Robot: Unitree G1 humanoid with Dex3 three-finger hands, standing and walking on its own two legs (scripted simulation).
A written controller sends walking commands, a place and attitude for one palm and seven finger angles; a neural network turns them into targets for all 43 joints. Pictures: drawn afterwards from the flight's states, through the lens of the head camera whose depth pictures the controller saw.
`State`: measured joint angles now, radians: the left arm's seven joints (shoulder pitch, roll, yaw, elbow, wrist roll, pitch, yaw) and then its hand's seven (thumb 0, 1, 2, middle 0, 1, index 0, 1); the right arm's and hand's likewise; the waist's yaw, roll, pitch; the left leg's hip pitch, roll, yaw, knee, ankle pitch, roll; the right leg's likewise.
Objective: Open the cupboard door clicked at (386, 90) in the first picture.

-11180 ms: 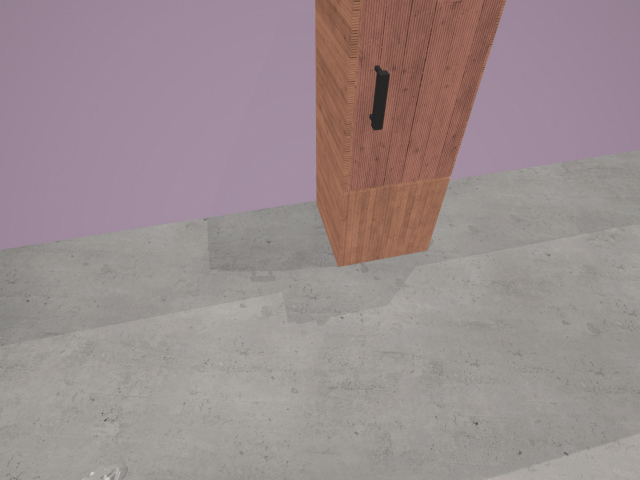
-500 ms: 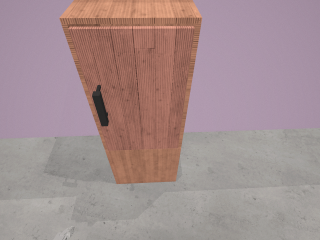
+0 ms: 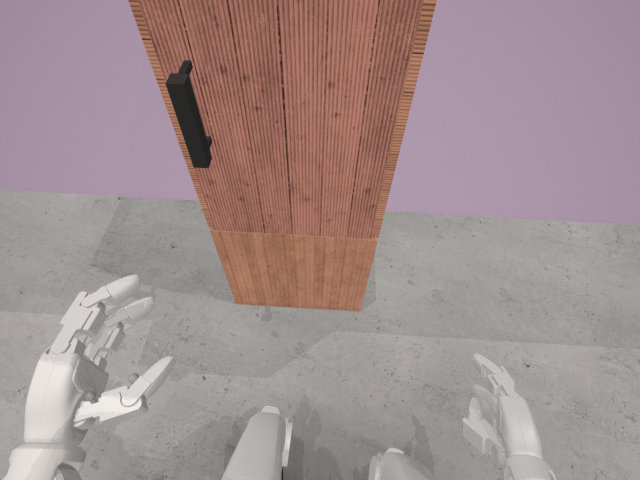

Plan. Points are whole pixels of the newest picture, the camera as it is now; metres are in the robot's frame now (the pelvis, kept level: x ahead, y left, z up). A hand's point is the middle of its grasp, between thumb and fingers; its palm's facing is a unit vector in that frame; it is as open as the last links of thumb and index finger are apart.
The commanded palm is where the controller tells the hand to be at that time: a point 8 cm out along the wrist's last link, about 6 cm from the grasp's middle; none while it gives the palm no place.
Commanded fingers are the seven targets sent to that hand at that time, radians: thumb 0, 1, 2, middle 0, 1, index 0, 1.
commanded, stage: raise the hand with hooked fingers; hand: left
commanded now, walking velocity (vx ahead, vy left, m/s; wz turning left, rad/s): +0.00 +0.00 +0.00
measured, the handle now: (194, 116) +0.58 +0.27 +0.09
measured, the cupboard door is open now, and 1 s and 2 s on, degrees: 0 0 0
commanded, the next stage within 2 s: move the hooked fingers beside the handle in 1.46 s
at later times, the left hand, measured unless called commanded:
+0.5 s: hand (117, 311) +0.26 +0.26 +0.08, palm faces +0.08 -1.00 -0.05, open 12.9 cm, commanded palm +0.24 +0.31 +0.09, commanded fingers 0.00 -0.45 0.32 -0.30 -1.17 -0.30 -1.17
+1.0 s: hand (85, 252) +0.31 +0.31 +0.11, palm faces +0.09 -1.00 -0.04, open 14.0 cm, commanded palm +0.28 +0.35 +0.11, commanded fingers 0.00 -0.50 0.30 -0.30 -1.20 -0.30 -1.20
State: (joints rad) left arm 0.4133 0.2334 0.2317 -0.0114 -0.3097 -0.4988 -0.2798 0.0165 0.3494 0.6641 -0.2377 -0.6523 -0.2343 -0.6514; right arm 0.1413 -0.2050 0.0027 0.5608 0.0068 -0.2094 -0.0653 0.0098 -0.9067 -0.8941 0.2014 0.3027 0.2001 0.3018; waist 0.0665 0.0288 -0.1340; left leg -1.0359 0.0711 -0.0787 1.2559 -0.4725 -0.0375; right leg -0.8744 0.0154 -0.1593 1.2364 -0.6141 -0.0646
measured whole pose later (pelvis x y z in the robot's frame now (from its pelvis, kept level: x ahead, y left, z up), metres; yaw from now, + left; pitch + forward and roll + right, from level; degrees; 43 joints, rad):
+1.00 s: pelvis +0.01 +0.04 +0.05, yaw -1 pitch +12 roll -3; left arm -0.03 0.39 0.41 0.40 -0.34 -0.32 -0.41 -0.01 -0.50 0.30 -0.30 -1.20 -0.30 -1.20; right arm 0.26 -0.27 0.03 0.57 0.03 -0.15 -0.08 0.01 -0.90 -0.89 0.20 0.30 0.20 0.30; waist 0.00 0.02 -0.09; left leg -0.82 0.05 0.00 1.01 -0.40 0.01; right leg -0.68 0.00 -0.09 0.97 -0.50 -0.01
